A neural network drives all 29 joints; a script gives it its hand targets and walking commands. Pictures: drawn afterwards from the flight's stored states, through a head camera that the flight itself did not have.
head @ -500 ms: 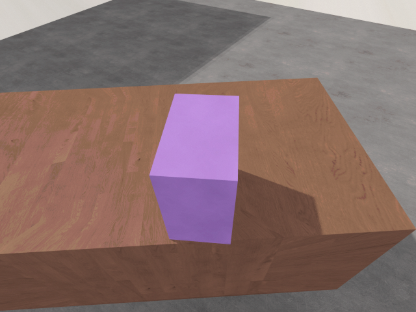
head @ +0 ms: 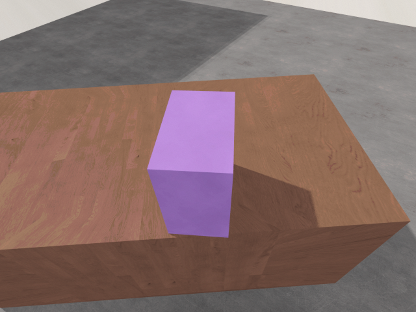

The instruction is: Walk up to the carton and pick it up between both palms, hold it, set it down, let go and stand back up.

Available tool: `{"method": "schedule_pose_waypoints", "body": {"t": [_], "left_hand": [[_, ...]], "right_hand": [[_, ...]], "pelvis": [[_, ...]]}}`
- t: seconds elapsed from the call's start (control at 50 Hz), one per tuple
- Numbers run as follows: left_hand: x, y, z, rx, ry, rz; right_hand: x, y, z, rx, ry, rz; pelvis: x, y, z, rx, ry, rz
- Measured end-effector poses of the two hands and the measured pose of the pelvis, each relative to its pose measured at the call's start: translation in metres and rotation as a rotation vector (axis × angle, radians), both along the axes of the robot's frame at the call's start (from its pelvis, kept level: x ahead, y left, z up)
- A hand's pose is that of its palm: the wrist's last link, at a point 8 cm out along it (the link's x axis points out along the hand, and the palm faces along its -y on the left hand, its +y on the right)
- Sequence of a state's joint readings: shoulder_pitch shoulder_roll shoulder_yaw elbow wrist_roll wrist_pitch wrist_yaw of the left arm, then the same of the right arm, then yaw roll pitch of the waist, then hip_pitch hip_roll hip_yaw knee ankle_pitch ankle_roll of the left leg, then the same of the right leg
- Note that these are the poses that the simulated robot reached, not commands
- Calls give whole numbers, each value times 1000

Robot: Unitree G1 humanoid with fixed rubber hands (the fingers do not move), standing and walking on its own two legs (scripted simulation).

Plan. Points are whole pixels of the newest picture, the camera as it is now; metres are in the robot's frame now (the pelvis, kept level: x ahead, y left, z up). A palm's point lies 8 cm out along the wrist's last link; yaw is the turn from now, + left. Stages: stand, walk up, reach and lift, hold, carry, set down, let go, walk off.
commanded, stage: stand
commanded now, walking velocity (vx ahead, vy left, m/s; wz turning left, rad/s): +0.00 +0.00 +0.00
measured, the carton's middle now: (200, 165) +0.48 +0.04 -0.04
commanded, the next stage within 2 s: none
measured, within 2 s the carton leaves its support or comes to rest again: neither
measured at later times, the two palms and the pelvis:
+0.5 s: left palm out of the picture -0.05 +0.20 -0.15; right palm out of the picture -0.05 -0.20 -0.15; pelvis -0.01 +0.00 +0.00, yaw +0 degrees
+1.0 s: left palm out of the picture -0.05 +0.21 -0.15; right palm out of the picture -0.06 -0.19 -0.15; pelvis -0.01 +0.01 +0.00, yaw +0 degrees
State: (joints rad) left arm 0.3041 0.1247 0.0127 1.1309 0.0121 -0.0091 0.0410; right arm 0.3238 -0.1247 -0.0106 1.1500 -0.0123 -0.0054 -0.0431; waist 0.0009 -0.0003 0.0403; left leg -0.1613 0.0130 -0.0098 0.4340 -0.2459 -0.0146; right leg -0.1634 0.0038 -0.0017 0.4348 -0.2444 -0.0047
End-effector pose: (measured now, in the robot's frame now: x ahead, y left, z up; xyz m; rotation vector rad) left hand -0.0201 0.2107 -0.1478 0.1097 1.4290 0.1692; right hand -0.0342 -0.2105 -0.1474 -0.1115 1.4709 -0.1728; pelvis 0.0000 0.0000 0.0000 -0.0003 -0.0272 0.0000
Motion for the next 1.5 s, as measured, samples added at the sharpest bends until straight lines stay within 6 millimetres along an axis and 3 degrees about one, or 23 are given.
{"method": "schedule_pose_waypoints", "body": {"t": [0.58,1.34,1.5], "left_hand": [[-29,-7,-1,-22,46,10],[-33,-6,-3,-35,65,20],[-24,-4,-1,-24,49,16]], "right_hand": [[-20,11,-1,20,15,-1],[-20,14,2,22,15,-8],[-15,14,2,21,17,-20]], "pelvis": [[-12,3,0,0,2,-3],[-11,5,0,3,30,-4],[-3,4,0,4,30,-9]]}}
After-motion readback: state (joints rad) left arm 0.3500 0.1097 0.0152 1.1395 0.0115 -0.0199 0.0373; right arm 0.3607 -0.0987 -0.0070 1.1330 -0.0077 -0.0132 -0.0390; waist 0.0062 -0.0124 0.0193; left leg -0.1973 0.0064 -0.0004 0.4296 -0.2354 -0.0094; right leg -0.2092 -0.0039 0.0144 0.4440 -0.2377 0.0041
